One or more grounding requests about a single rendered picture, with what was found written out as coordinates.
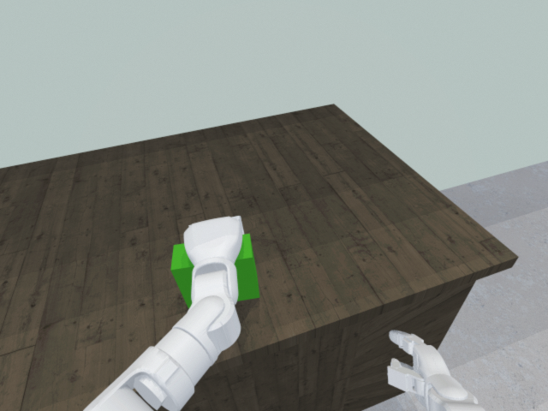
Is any sponge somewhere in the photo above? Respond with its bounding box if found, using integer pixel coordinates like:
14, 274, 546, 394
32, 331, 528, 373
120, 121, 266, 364
170, 234, 259, 308

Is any right robot hand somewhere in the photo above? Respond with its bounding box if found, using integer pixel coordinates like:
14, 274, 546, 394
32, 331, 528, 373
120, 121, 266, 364
387, 330, 450, 407

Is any robot left forearm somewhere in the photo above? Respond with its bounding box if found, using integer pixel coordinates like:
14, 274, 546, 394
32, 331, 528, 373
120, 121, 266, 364
83, 258, 241, 411

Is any table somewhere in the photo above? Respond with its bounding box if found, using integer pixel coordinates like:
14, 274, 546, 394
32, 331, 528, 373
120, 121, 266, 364
0, 104, 519, 411

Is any left robot hand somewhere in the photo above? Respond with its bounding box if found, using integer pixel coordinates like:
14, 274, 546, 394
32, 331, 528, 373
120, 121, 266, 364
184, 216, 244, 266

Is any robot left upper arm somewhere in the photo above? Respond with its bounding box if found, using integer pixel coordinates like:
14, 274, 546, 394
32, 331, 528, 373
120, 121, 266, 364
96, 384, 154, 411

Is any robot right forearm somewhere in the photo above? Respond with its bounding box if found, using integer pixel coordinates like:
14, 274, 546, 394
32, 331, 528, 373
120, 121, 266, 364
424, 373, 485, 411

